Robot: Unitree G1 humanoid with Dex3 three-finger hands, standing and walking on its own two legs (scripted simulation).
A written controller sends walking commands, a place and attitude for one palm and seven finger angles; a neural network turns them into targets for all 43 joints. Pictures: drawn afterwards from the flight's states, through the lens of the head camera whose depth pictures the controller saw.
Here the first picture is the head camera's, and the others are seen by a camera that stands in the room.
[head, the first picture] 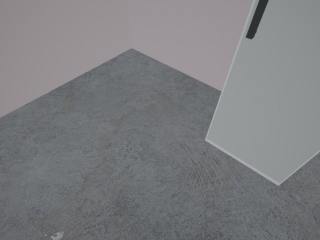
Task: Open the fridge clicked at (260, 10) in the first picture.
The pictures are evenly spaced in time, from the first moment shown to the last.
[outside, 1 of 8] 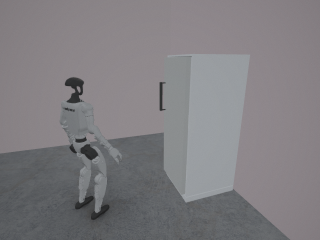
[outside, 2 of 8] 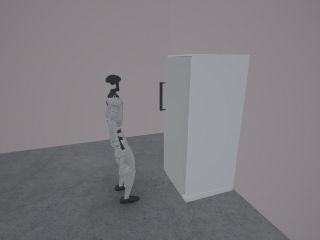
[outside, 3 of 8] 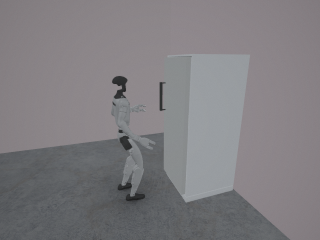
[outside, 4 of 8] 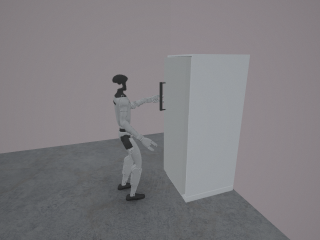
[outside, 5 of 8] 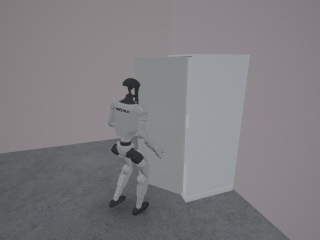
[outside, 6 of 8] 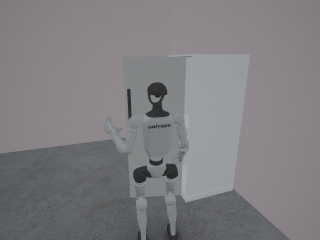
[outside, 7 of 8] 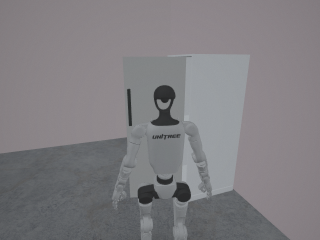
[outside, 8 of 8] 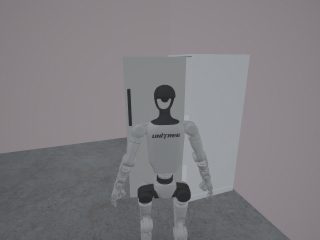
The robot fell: no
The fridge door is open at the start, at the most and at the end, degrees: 0 80 75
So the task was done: yes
